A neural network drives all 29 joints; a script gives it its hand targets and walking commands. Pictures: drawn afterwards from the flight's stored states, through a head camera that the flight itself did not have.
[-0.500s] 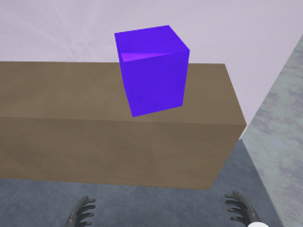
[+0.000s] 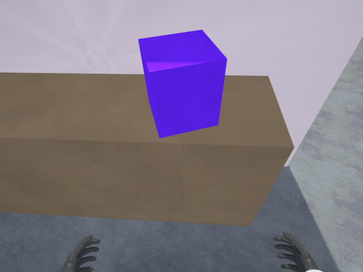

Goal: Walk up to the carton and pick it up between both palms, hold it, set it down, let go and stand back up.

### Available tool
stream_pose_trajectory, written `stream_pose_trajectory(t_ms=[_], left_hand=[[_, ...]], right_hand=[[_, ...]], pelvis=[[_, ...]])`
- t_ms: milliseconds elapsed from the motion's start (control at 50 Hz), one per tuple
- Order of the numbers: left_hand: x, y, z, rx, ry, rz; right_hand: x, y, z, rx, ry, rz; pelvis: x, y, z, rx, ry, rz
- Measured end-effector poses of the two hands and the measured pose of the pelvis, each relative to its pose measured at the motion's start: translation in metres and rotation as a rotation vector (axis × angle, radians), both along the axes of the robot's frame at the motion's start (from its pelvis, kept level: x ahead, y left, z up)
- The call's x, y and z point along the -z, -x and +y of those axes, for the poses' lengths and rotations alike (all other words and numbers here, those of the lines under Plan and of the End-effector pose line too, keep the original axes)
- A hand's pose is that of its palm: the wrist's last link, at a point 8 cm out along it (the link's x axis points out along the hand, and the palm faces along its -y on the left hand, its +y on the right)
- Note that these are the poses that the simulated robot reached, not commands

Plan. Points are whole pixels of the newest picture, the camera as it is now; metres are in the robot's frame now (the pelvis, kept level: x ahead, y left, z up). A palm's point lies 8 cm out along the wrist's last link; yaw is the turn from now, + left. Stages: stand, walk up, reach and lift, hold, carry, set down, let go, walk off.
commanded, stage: stand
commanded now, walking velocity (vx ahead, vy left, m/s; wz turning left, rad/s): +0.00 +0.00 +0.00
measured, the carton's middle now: (180, 84) +0.66 +0.02 +0.06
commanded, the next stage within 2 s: walk up in 1.90 s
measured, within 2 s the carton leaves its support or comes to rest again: neither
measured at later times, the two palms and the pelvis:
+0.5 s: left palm out of the picture +0.14 +0.27 -0.06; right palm out of the picture +0.14 -0.25 -0.08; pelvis -0.01 +0.00 +0.00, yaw +0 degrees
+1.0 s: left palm out of the picture +0.14 +0.28 -0.06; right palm out of the picture +0.13 -0.25 -0.08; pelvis -0.01 +0.00 +0.00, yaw +0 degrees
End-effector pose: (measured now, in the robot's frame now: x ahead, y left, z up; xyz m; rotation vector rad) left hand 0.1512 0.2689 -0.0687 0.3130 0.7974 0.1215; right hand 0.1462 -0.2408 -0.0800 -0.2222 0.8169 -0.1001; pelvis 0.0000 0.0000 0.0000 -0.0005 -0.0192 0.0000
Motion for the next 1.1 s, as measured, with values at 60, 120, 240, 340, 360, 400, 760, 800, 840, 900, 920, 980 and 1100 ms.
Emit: stream_pose_trajectory(t_ms=[60,120,240,340,360,400,760,800,840,900,920,980,1100], left_hand=[[0.0,0.001,0.001,0.0,-0.002,-0.002],[-0.001,0.002,0.001,0.001,-0.004,-0.003],[-0.002,0.004,0.002,0.001,-0.007,-0.006],[-0.002,0.005,0.003,0.002,-0.01,-0.008],[-0.002,0.006,0.003,0.002,-0.01,-0.008],[-0.003,0.006,0.004,0.002,-0.011,-0.009],[-0.006,0.012,0.009,0.005,-0.029,-0.017],[-0.006,0.012,0.01,0.006,-0.031,-0.017],[-0.007,0.012,0.01,0.006,-0.032,-0.017],[-0.007,0.013,0.01,0.006,-0.033,-0.018],[-0.007,0.013,0.01,0.006,-0.034,-0.018],[-0.007,0.013,0.011,0.006,-0.035,-0.018],[-0.008,0.014,0.011,0.007,-0.039,-0.02]], right_hand=[[0.0,0.001,-0.001,-0.001,0.002,-0.001],[-0.001,0.002,-0.002,-0.001,0.004,-0.003],[-0.002,0.004,-0.004,-0.003,0.012,-0.005],[-0.003,0.005,-0.006,-0.004,0.016,-0.007],[-0.003,0.006,-0.006,-0.005,0.017,-0.007],[-0.003,0.006,-0.006,-0.005,0.018,-0.008],[-0.003,0.015,-0.01,-0.004,0.026,-0.003],[-0.002,0.015,-0.011,-0.004,0.028,0.0],[-0.002,0.016,-0.011,-0.004,0.029,0.001],[-0.002,0.017,-0.012,-0.004,0.03,0.003],[-0.002,0.017,-0.013,-0.004,0.03,0.004],[-0.002,0.018,-0.014,-0.004,0.033,0.006],[-0.001,0.02,-0.015,-0.002,0.033,0.011]], pelvis=[[0.0,0.001,0.0,0.0,0.0,-0.002],[0.0,0.002,0.0,0.0,0.0,-0.003],[0.0,0.004,0.0,0.0,0.0,-0.006],[0.0,0.006,0.0,0.0,0.0,-0.009],[0.0,0.006,0.0,0.0,0.0,-0.009],[0.0,0.007,0.0,0.0,0.0,-0.01],[0.0,0.013,0.0,0.0,0.0,-0.019],[0.0,0.014,0.0,0.0,0.0,-0.019],[0.0,0.014,0.0,0.0,0.0,-0.019],[0.0,0.014,0.0,0.0,-0.001,-0.02],[0.0,0.014,0.0,0.0,-0.001,-0.02],[0.0,0.015,-0.001,0.0,-0.001,-0.021],[0.0,0.016,-0.001,0.0,-0.002,-0.022]])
